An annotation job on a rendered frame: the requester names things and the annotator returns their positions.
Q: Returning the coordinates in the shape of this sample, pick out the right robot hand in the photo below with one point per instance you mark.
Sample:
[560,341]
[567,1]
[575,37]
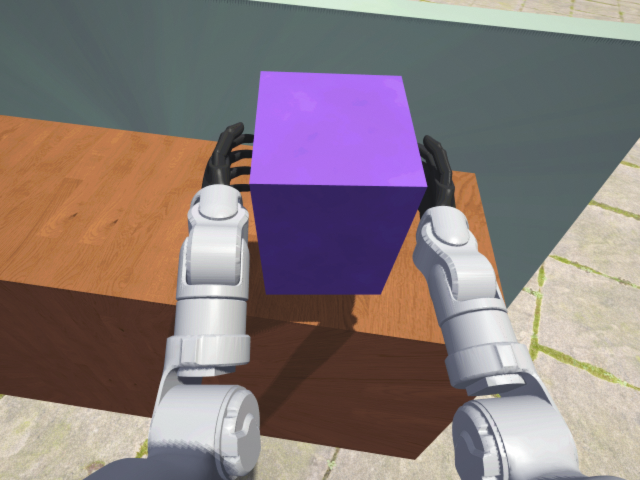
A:
[440,187]

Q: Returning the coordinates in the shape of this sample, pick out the pedestal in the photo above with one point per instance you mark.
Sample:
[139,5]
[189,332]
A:
[92,221]

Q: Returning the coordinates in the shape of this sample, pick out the carton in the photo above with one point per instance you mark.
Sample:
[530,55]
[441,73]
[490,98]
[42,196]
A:
[336,180]

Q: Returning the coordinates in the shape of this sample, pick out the right robot forearm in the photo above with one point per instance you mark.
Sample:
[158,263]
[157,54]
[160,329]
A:
[484,356]

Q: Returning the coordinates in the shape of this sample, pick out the robot left upper arm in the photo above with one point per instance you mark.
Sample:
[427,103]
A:
[199,432]

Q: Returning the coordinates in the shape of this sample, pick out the left robot hand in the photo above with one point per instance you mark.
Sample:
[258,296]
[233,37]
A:
[218,169]

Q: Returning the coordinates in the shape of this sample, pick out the robot right upper arm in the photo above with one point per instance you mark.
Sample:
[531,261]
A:
[514,438]

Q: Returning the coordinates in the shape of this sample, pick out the left robot forearm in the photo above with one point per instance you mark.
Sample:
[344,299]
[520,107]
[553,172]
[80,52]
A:
[212,289]

